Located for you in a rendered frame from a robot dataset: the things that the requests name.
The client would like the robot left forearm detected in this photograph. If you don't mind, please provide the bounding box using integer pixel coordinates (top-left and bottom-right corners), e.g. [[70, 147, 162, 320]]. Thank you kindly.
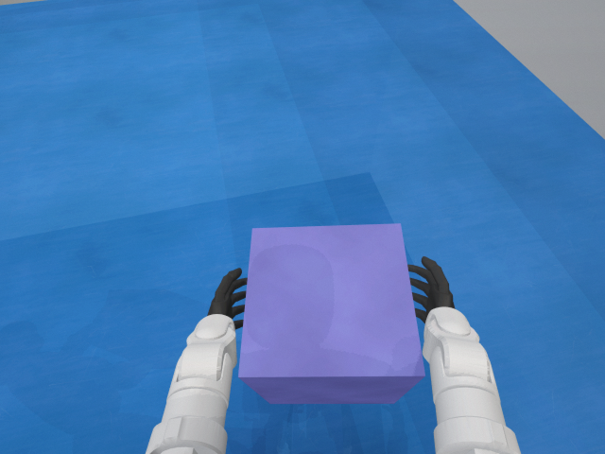
[[146, 314, 237, 454]]

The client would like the carton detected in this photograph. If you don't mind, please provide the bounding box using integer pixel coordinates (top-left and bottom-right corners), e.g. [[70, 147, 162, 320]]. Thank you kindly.
[[238, 223, 425, 404]]

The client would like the robot right forearm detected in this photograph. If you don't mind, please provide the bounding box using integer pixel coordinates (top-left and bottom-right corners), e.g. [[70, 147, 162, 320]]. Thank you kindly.
[[423, 306, 521, 454]]

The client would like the left robot hand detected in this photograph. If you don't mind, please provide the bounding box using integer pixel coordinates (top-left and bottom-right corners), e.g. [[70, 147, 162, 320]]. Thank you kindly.
[[207, 268, 248, 329]]

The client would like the right robot hand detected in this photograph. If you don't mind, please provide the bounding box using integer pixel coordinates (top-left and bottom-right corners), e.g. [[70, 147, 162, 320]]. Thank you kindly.
[[407, 256, 455, 323]]

